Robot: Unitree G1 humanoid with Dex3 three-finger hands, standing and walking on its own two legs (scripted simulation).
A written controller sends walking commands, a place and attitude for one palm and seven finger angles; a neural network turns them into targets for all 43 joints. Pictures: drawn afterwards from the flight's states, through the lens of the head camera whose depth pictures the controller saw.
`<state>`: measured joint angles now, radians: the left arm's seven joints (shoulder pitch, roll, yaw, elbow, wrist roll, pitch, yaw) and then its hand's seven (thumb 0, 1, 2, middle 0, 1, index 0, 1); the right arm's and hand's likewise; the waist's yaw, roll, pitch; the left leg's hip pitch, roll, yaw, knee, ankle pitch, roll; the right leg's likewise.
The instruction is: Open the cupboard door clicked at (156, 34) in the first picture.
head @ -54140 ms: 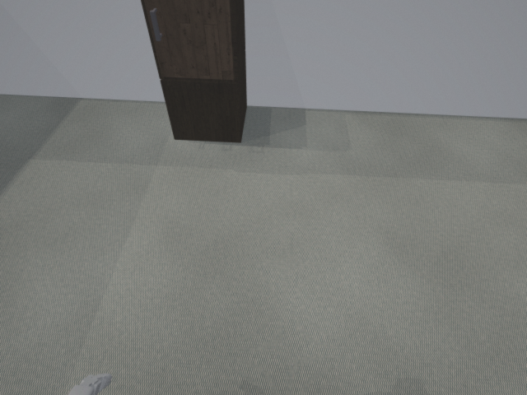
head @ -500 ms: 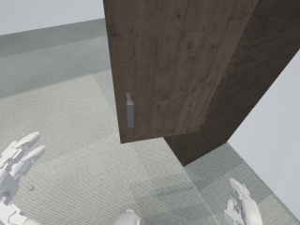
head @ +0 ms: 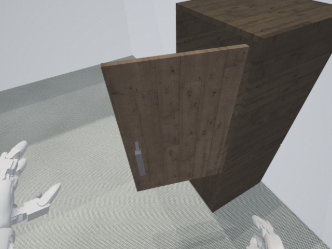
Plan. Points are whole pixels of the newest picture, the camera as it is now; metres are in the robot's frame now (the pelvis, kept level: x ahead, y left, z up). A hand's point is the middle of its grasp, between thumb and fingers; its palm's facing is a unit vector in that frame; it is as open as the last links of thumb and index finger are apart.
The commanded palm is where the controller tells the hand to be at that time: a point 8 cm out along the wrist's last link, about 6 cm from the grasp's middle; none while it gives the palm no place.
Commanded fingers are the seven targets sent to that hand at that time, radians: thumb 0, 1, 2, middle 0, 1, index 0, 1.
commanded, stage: draw the hand back to the body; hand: left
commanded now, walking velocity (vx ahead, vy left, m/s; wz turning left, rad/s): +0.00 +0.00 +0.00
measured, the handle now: (139, 158) +0.42 +0.14 -0.07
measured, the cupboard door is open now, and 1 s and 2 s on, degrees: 73 73 73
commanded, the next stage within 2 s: step back with the hand held close in 0.54 s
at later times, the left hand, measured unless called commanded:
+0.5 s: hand (49, 184) +0.18 +0.23 +0.17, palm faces +0.41 -0.81 -0.42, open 7.5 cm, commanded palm +0.14 +0.27 +0.19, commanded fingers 0.00 0.90 0.90 -0.20 -0.30 -0.20 -0.30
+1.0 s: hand (38, 183) +0.18 +0.25 +0.17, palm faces +0.29 -0.82 -0.50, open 7.5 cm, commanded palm +0.12 +0.30 +0.19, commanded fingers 0.00 0.90 0.90 -0.20 -0.30 -0.20 -0.30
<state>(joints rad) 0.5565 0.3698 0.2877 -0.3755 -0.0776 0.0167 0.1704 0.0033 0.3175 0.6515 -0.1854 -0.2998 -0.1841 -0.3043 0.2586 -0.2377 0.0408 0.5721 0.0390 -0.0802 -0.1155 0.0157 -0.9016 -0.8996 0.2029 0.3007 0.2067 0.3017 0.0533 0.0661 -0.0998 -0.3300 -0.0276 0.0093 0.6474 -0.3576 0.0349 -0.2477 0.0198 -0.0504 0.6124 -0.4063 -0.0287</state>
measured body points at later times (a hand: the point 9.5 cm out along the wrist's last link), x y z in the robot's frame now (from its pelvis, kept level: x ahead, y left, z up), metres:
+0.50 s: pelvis +0.00 -0.02 +0.01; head -0.02 -0.05 +0.46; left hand +0.16 +0.27 +0.19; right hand +0.17 -0.25 -0.08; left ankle -0.01 +0.10 -0.72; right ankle -0.05 -0.10 -0.72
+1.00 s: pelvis -0.04 +0.01 +0.02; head -0.02 +0.00 +0.47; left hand +0.16 +0.29 +0.19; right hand +0.13 -0.25 -0.06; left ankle -0.01 +0.10 -0.72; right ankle -0.05 -0.10 -0.72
